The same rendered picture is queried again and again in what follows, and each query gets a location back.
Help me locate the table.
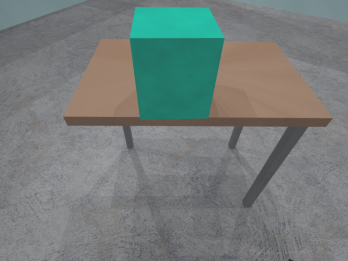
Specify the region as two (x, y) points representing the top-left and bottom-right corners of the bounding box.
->
(63, 39), (333, 207)

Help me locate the carton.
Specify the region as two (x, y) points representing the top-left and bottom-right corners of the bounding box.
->
(130, 7), (225, 120)

